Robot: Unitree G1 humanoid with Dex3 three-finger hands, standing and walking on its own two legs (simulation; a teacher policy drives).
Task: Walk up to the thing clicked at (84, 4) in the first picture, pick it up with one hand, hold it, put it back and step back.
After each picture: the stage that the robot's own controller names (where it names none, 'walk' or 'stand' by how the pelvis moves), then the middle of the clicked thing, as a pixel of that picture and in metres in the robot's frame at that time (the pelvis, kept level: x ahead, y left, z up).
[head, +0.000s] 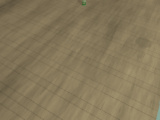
stand; (84, 1) +2.29 -0.04 -0.72
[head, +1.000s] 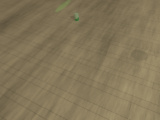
walk; (76, 17) +2.14 +0.20 -0.71
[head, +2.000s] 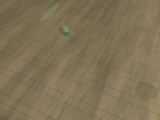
walk; (65, 31) +1.53 +0.30 -0.72
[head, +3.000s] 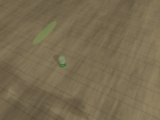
walk; (62, 62) +1.03 +0.25 -0.72
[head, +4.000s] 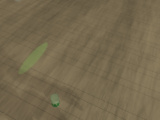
walk; (55, 100) +0.63 +0.20 -0.70
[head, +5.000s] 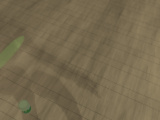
walk; (25, 106) +0.46 +0.39 -0.67
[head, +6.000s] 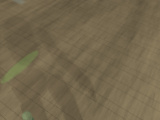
stand; (28, 118) +0.49 +0.39 -0.72
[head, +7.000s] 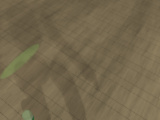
stand; (28, 116) +0.43 +0.38 -0.72
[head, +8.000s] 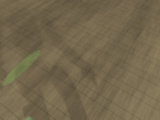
walk; out of the picture +0.41 +0.39 -0.72
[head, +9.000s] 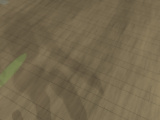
walk; out of the picture +0.38 +0.48 -0.71
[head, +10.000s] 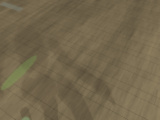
walk; out of the picture +0.46 +0.47 -0.70
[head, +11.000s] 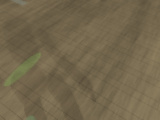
stand; out of the picture +0.46 +0.36 -0.72
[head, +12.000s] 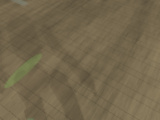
stand; out of the picture +0.44 +0.37 -0.73
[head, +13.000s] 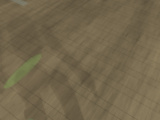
stand; out of the picture +0.43 +0.37 -0.73
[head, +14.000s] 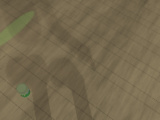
go down; (23, 90) +0.46 +0.36 -0.60
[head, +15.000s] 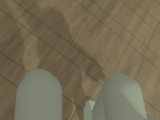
go down; out of the picture +0.49 +0.40 -0.28
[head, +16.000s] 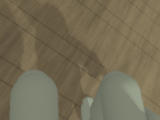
go down; out of the picture +0.49 +0.41 -0.28
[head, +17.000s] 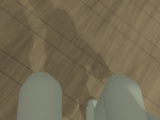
approach; out of the picture +0.50 +0.39 -0.30
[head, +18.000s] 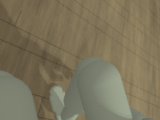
close in; out of the picture +0.46 +0.44 -0.23
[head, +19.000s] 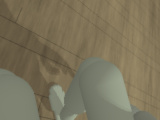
lift; out of the picture +0.45 +0.42 -0.23
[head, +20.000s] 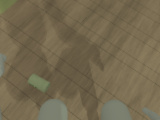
approach; (39, 83) +0.42 +0.24 -0.49
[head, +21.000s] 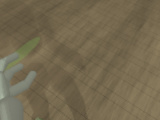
go down; out of the picture +0.36 +0.25 -0.69
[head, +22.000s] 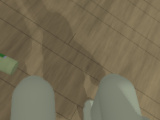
approach; (2, 62) +0.41 +0.29 -0.34
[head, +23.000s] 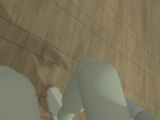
lift; out of the picture +0.37 +0.32 -0.26
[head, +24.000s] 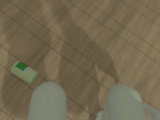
hold; (25, 72) +0.40 +0.28 -0.37
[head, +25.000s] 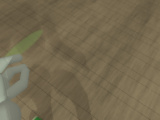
stand; out of the picture +0.34 +0.25 -0.64
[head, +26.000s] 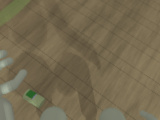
approach; (34, 98) +0.36 +0.27 -0.53
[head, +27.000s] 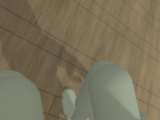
lift; out of the picture +0.36 +0.32 -0.26
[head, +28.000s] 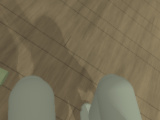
hold; out of the picture +0.36 +0.31 -0.31
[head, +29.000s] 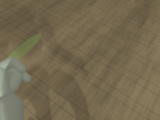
hold; out of the picture +0.32 +0.27 -0.66
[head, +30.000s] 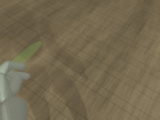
hold; out of the picture +0.30 +0.29 -0.70
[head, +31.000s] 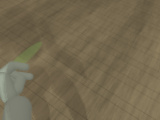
hold; out of the picture +0.30 +0.29 -0.70
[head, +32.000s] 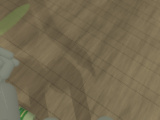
lower; (24, 115) +0.31 +0.30 -0.58
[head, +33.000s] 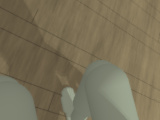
lower; out of the picture +0.31 +0.35 -0.27
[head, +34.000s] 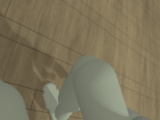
lower; out of the picture +0.29 +0.35 -0.27
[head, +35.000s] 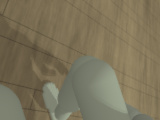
lower; out of the picture +0.28 +0.35 -0.27
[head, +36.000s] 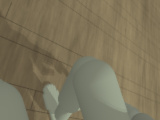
rise; out of the picture +0.28 +0.35 -0.27
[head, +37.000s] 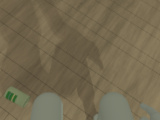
walk; (17, 96) +0.31 +0.31 -0.47
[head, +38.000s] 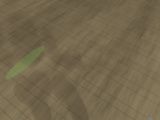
stand; out of the picture +0.24 +0.31 -0.69
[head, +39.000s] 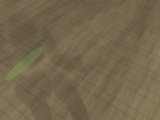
stand; out of the picture +0.24 +0.32 -0.69
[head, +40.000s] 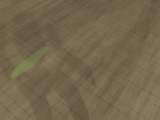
stand; out of the picture +0.23 +0.31 -0.71
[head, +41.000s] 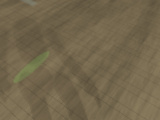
stand; out of the picture +0.24 +0.33 -0.75
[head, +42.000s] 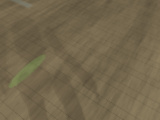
stand; out of the picture +0.20 +0.35 -0.75
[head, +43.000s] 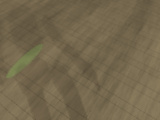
walk; out of the picture +0.20 +0.35 -0.75
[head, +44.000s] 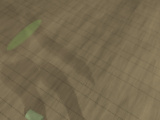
walk; (34, 117) +0.37 +0.31 -0.72
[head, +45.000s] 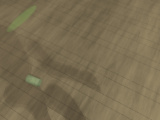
walk; (33, 80) +0.67 +0.43 -0.72
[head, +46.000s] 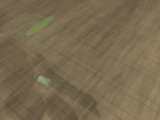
stand; (44, 80) +0.80 +0.33 -0.73
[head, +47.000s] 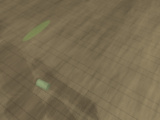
stand; (43, 84) +0.81 +0.35 -0.75
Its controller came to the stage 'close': yes
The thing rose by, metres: 0.01
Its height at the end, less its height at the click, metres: -0.02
